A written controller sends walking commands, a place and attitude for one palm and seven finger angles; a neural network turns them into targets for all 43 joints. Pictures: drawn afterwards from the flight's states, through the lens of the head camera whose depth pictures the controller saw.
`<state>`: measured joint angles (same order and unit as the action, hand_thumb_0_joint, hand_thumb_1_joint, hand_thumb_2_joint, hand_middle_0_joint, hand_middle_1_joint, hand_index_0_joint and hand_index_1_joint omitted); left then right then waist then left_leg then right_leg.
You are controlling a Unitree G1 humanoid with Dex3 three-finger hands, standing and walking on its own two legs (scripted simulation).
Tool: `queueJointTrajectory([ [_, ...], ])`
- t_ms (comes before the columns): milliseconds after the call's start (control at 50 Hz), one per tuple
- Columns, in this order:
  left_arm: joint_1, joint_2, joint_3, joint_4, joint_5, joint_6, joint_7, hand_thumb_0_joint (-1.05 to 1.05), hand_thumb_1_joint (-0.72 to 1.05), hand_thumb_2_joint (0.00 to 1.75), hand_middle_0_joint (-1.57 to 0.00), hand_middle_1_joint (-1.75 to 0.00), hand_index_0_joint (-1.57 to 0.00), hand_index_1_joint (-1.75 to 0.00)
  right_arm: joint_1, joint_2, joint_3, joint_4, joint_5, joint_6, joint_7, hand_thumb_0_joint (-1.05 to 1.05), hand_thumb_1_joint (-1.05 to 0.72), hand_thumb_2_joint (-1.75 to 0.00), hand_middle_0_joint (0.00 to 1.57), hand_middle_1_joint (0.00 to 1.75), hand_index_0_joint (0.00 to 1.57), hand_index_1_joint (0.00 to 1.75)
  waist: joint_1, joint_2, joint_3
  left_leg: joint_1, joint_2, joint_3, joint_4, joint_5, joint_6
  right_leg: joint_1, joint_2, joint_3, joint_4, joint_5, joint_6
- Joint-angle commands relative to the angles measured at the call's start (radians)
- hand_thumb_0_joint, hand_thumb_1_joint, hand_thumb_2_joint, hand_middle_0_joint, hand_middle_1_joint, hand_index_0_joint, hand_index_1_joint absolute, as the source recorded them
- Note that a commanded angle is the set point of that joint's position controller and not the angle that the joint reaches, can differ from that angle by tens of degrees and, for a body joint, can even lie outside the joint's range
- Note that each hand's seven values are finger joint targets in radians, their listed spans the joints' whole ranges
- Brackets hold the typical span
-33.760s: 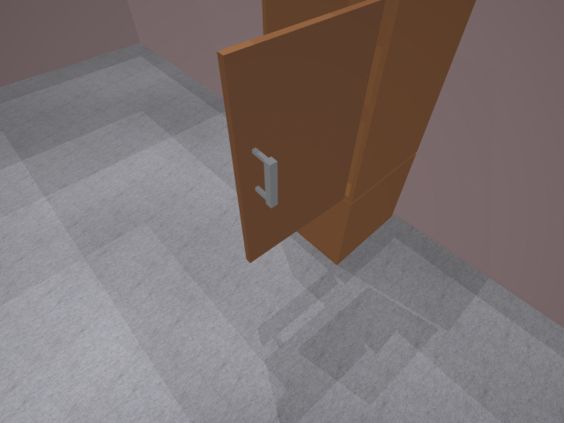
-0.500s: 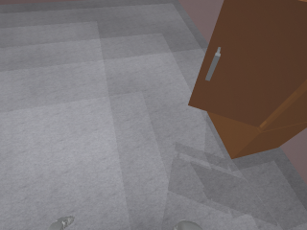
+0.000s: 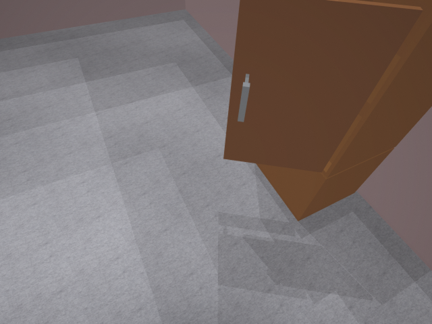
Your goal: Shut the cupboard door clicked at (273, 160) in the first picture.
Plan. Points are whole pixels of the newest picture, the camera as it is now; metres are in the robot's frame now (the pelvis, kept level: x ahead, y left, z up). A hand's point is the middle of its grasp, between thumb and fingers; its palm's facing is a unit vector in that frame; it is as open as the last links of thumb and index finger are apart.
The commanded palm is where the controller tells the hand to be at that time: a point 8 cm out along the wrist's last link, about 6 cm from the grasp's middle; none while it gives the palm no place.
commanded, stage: take the last steps up to it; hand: left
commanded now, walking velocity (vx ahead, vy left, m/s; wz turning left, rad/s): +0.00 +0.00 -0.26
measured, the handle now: (244, 98) +0.70 -0.04 -0.01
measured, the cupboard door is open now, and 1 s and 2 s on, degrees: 55 55 55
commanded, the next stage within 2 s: come to a stop and stand still in 0.78 s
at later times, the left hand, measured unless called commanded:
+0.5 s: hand out of the picture +0.14 +0.14 -0.16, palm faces -0.12 -0.97 -0.22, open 7.4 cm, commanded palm none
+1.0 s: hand (202, 233) +0.34 +0.05 -0.16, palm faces -0.22 -0.95 -0.20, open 7.4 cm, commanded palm none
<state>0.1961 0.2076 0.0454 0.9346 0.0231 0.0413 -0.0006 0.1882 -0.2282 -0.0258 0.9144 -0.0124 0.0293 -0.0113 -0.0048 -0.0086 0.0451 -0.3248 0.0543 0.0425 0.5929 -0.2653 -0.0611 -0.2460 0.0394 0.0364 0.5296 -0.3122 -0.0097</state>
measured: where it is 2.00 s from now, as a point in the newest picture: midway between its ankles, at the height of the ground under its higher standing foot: outside the picture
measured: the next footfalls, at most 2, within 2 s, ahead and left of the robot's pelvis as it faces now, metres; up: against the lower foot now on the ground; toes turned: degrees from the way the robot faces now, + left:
right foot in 0.38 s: +0.03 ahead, -0.15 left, +0.00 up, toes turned -12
left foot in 0.68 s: +0.25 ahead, +0.03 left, +0.00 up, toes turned +0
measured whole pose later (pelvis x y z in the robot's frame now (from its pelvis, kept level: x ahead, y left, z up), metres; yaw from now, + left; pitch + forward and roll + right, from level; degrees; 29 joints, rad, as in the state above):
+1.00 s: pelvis +0.22 -0.12 +0.00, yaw -11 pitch +1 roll +0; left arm 0.14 0.21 0.05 0.98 0.03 0.00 -0.02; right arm 0.31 -0.17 -0.03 1.05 -0.03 -0.01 -0.01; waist -0.04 0.00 0.08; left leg -0.19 0.14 0.16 0.51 -0.31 -0.06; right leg -0.40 -0.08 -0.06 0.61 -0.16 0.02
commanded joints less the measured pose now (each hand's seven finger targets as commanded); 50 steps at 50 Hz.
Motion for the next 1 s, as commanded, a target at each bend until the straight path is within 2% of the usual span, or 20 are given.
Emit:
queueJointTrajectory([
  [0, 0.011, 0.096, 0.034, -0.097, -0.015, -0.010, 0.005, 0.00, 0.90, 0.90, -0.20, -0.30, -0.20, -0.30, 0.141, -0.238, -0.046, -0.038, -0.020, -0.028, -0.027, 0.00, -0.90, -0.90, 0.20, 0.30, 0.20, 0.30, -0.030, 0.263, -0.092, 0.204, 0.379, -0.356, -0.279, 0.382, 0.220, -0.203, 0.000, -0.016, 0.317, -0.279, 0.016],
  [80, -0.014, 0.094, 0.041, -0.063, -0.009, 0.000, -0.006, 0.00, 0.90, 0.90, -0.20, -0.30, -0.20, -0.30, 0.067, -0.163, -0.028, -0.042, -0.024, -0.036, -0.038, 0.00, -0.90, -0.90, 0.20, 0.30, 0.20, 0.30, 0.001, 0.176, -0.076, 0.185, 0.278, -0.177, -0.238, 0.558, 0.226, -0.234, -0.051, 0.009, 0.538, -0.208, 0.038],
  [220, -0.093, 0.071, 0.029, -0.068, 0.002, -0.005, -0.049, 0.00, 0.90, 0.90, -0.20, -0.30, -0.20, -0.30, 0.141, -0.198, -0.060, 0.016, -0.030, -0.039, -0.023, 0.00, -0.90, -0.90, 0.20, 0.30, 0.20, 0.30, -0.057, 0.183, -0.040, 0.202, 0.299, -0.131, -0.320, 0.014, 0.187, -0.174, -0.054, -0.101, 0.229, -0.158, 0.024],
  [300, 0.016, 0.086, 0.040, -0.020, 0.005, -0.016, -0.060, 0.00, 0.90, 0.90, -0.20, -0.30, -0.20, -0.30, 0.098, -0.214, -0.068, 0.031, -0.025, -0.040, -0.018, 0.00, -0.90, -0.90, 0.20, 0.30, 0.20, 0.30, 0.004, 0.135, -0.052, 0.075, 0.265, -0.053, -0.221, -0.129, 0.129, 0.076, -0.019, -0.155, -0.059, 0.012, 0.008],
  [320, 0.065, 0.120, 0.049, 0.001, 0.007, -0.024, -0.054, 0.00, 0.90, 0.90, -0.20, -0.30, -0.20, -0.30, 0.097, -0.185, -0.065, 0.033, -0.019, -0.044, -0.013, 0.00, -0.90, -0.90, 0.20, 0.30, 0.20, 0.30, 0.029, 0.050, -0.055, -0.040, 0.207, 0.001, -0.122, -0.135, 0.096, 0.225, -0.046, -0.103, -0.161, 0.016, -0.015],
  [340, 0.154, 0.206, 0.066, 0.026, 0.011, -0.036, -0.041, 0.00, 0.90, 0.90, -0.20, -0.30, -0.20, -0.30, 0.064, -0.124, -0.049, 0.007, -0.007, -0.047, -0.008, 0.00, -0.90, -0.90, 0.20, 0.30, 0.20, 0.30, 0.079, -0.161, -0.077, -0.231, 0.091, 0.130, 0.098, -0.251, 0.040, 0.379, -0.244, 0.161, -0.277, -0.137, -0.097],
  [360, 0.210, 0.272, 0.078, 0.042, 0.006, -0.033, -0.027, 0.00, 0.90, 0.90, -0.20, -0.30, -0.20, -0.30, -0.051, -0.093, -0.034, -0.049, -0.007, -0.046, -0.005, 0.00, -0.90, -0.90, 0.20, 0.30, 0.20, 0.30, 0.129, -0.278, -0.020, -0.379, 0.010, 0.113, 0.336, -0.417, 0.022, 0.344, -0.392, 0.384, -0.366, -0.177, -0.211],
  [400, 0.174, 0.219, 0.065, 0.044, 0.002, -0.045, -0.008, 0.00, 0.90, 0.90, -0.20, -0.30, -0.20, -0.30, -0.091, -0.124, -0.044, -0.040, -0.009, -0.046, -0.009, 0.00, -0.90, -0.90, 0.20, 0.30, 0.20, 0.30, 0.097, -0.221, 0.058, -0.450, 0.050, -0.012, 0.529, -0.302, 0.031, 0.237, -0.382, 0.417, -0.386, -0.182, -0.277],
  [420, 0.121, 0.176, 0.055, 0.037, 0.005, -0.049, -0.001, 0.00, 0.90, 0.90, -0.20, -0.30, -0.20, -0.30, -0.061, -0.122, -0.046, -0.027, -0.015, -0.050, -0.004, 0.00, -0.90, -0.90, 0.20, 0.30, 0.20, 0.30, 0.057, -0.163, 0.069, -0.424, 0.078, -0.025, 0.526, -0.258, 0.032, 0.207, -0.368, 0.324, -0.360, -0.137, -0.270],
  [480, 0.065, 0.150, 0.038, 0.032, 0.006, -0.071, -0.002, 0.00, 0.90, 0.90, -0.20, -0.30, -0.20, -0.30, 0.000, -0.074, -0.035, 0.002, -0.020, -0.048, 0.010, 0.00, -0.90, -0.90, 0.20, 0.30, 0.20, 0.30, 0.002, -0.107, 0.024, -0.287, 0.066, 0.033, 0.384, -0.153, 0.010, 0.154, -0.276, 0.106, -0.303, 0.187, -0.219],
  [580, 0.073, 0.163, 0.036, 0.065, 0.002, -0.069, -0.007, 0.00, 0.90, 0.90, -0.20, -0.30, -0.20, -0.30, 0.029, -0.058, -0.027, 0.008, -0.016, -0.057, 0.010, 0.00, -0.90, -0.90, 0.20, 0.30, 0.20, 0.30, -0.018, -0.099, 0.011, -0.128, 0.028, 0.104, 0.101, -0.044, 0.021, 0.151, -0.230, 0.050, -0.254, 0.301, -0.188],
  [620, 0.057, 0.155, 0.036, 0.076, -0.005, -0.067, -0.008, 0.00, 0.90, 0.90, -0.20, -0.30, -0.20, -0.30, 0.123, -0.079, -0.033, 0.040, -0.020, -0.068, 0.002, 0.00, -0.90, -0.90, 0.20, 0.30, 0.20, 0.30, -0.070, -0.082, -0.023, 0.049, 0.003, 0.124, -0.035, 0.057, 0.031, 0.117, -0.187, 0.013, -0.107, 0.396, -0.153],
  [640, 0.054, 0.132, 0.034, 0.066, -0.012, -0.066, -0.008, 0.00, 0.90, 0.90, -0.20, -0.30, -0.20, -0.30, 0.236, -0.123, -0.043, 0.077, -0.026, -0.076, -0.007, 0.00, -0.90, -0.90, 0.20, 0.30, 0.20, 0.30, -0.113, 0.005, -0.091, 0.251, 0.036, 0.069, -0.112, 0.140, 0.046, 0.025, -0.151, -0.014, 0.069, 0.394, -0.119],
  [660, 0.112, 0.072, 0.024, 0.052, -0.018, -0.061, -0.013, 0.00, 0.90, 0.90, -0.20, -0.30, -0.20, -0.30, 0.349, -0.231, -0.066, 0.104, -0.045, -0.084, -0.019, 0.00, -0.90, -0.90, 0.20, 0.30, 0.20, 0.30, -0.135, 0.267, -0.181, 0.472, 0.299, -0.293, -0.175, 0.203, 0.152, -0.201, -0.037, -0.084, 0.344, 0.079, -0.048],
  [680, 0.092, 0.081, 0.014, 0.022, -0.014, -0.065, -0.017, 0.00, 0.90, 0.90, -0.20, -0.30, -0.20, -0.30, 0.412, -0.285, -0.068, 0.111, -0.040, -0.074, -0.030, 0.00, -0.90, -0.90, 0.20, 0.30, 0.20, 0.30, -0.148, 0.326, -0.210, 0.510, 0.484, -0.529, -0.279, 0.245, 0.260, -0.319, 0.014, -0.057, 0.598, -0.299, -0.036],
  [760, -0.001, 0.074, 0.030, 0.022, 0.009, -0.039, -0.033, 0.00, 0.90, 0.90, -0.20, -0.30, -0.20, -0.30, 0.184, -0.157, -0.038, 0.059, -0.029, -0.079, -0.037, 0.00, -0.90, -0.90, 0.20, 0.30, 0.20, 0.30, -0.046, 0.156, 0.038, 0.135, 0.380, -0.274, -0.368, 0.122, 0.206, -0.361, -0.121, 0.011, 0.705, -0.080, 0.001],
  [840, 0.030, 0.026, 0.021, 0.031, 0.000, -0.023, -0.039, 0.00, 0.90, 0.90, -0.20, -0.30, -0.20, -0.30, 0.140, -0.152, -0.043, 0.058, -0.026, -0.083, -0.026, 0.00, -0.90, -0.90, 0.20, 0.30, 0.20, 0.30, -0.012, 0.141, -0.034, 0.133, 0.286, -0.010, -0.335, 0.294, 0.178, -0.221, -0.126, -0.065, 0.386, -0.006, 0.024],
  [940, 0.083, 0.023, 0.010, 0.045, -0.002, -0.039, -0.015, 0.00, 0.90, 0.90, -0.20, -0.30, -0.20, -0.30, 0.085, -0.128, -0.046, 0.071, -0.013, -0.048, -0.018, 0.00, -0.90, -0.90, 0.20, 0.30, 0.20, 0.30, 0.029, 0.157, -0.060, 0.094, 0.194, 0.085, -0.143, 0.370, 0.115, 0.037, -0.063, -0.157, -0.011, 0.228, 0.038],
  [960, 0.125, 0.073, 0.017, 0.054, -0.001, -0.050, -0.006, 0.00, 0.90, 0.90, -0.20, -0.30, -0.20, -0.30, 0.101, -0.105, -0.046, 0.076, -0.006, -0.043, -0.012, 0.00, -0.90, -0.90, 0.20, 0.30, 0.20, 0.30, 0.044, 0.071, -0.090, 0.075, 0.141, 0.103, -0.078, 0.254, 0.072, 0.121, -0.097, -0.115, -0.088, 0.363, 0.037],
  [980, 0.136, 0.153, 0.028, 0.058, 0.007, -0.062, 0.009, 0.00, 0.90, 0.90, -0.20, -0.30, -0.20, -0.30, 0.140, -0.054, -0.042, 0.073, 0.002, -0.040, -0.005, 0.00, -0.90, -0.90, 0.20, 0.30, 0.20, 0.30, 0.040, -0.106, -0.131, -0.046, 0.062, 0.124, 0.032, -0.003, 0.031, 0.231, -0.260, 0.086, -0.090, 0.639, -0.014],
])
